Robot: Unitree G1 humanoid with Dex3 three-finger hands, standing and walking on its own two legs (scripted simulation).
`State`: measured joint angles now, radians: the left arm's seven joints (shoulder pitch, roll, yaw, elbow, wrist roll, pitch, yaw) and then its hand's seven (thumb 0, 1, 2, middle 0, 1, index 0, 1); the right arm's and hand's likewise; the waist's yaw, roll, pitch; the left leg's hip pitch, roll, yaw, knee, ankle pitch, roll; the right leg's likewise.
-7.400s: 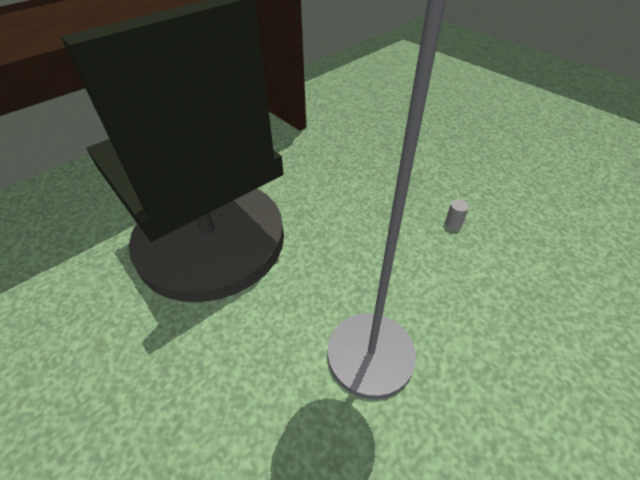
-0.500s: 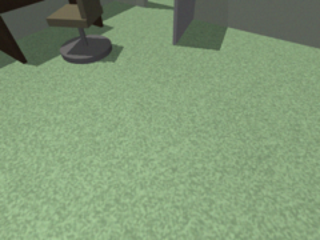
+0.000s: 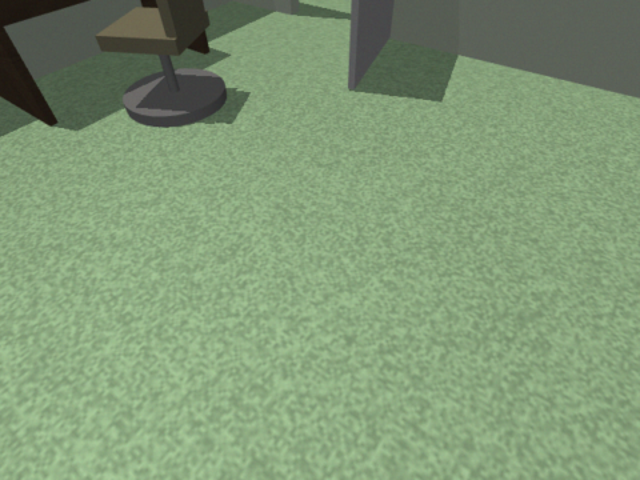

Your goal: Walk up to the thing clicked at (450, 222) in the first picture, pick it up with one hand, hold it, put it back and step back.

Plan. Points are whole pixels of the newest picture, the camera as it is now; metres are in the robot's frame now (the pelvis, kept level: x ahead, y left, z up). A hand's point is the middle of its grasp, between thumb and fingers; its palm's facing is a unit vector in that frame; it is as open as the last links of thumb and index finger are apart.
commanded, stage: stand
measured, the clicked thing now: out of the picture +0.34 +1.32 -0.72
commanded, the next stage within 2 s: walk up in 0.10 s
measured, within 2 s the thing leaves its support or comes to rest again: neither
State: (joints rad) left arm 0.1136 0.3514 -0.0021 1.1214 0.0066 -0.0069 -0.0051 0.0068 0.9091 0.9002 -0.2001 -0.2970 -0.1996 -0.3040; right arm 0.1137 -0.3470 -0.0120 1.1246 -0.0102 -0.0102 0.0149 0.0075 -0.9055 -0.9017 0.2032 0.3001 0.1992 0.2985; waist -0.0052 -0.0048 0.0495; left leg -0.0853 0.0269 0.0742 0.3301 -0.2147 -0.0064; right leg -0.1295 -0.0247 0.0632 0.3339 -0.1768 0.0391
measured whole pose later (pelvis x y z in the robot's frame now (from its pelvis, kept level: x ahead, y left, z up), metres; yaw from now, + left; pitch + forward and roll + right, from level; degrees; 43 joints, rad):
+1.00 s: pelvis +0.29 -0.01 -0.01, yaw -2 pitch -2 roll +0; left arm 0.25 0.44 0.05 0.89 0.00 -0.05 -0.06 0.01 0.91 0.90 -0.20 -0.30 -0.20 -0.30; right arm 0.31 -0.38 -0.05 0.83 -0.02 -0.08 0.06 0.01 -0.90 -0.90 0.21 0.30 0.20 0.30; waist -0.02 -0.06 0.08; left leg -0.21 0.05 0.09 0.51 -0.26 0.02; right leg -0.48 -0.05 0.02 0.96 -0.34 -0.01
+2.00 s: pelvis +0.65 -0.03 -0.03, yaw -3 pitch -3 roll +0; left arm 0.20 0.41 0.06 0.85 0.02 -0.06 -0.05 0.01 0.91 0.90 -0.20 -0.30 -0.20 -0.30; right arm 0.37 -0.43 -0.03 0.84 0.00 -0.04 0.02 0.01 -0.90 -0.90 0.21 0.30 0.20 0.30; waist -0.04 0.02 0.11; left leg -0.26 0.08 0.04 0.81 -0.46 0.01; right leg -0.40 -0.03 -0.05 0.64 -0.19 -0.02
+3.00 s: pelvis +0.72 -0.03 +0.00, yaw -1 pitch -2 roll +0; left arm 0.06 0.35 0.01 1.17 0.00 -0.01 -0.02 0.01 0.91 0.90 -0.20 -0.30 -0.20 -0.30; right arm 0.04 -0.35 0.01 1.16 0.00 -0.02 0.02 0.01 -0.91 -0.90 0.20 0.30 0.20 0.30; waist 0.01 0.00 0.05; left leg -0.15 0.02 0.02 0.34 -0.15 -0.01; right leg -0.15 -0.03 -0.04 0.32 -0.14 0.02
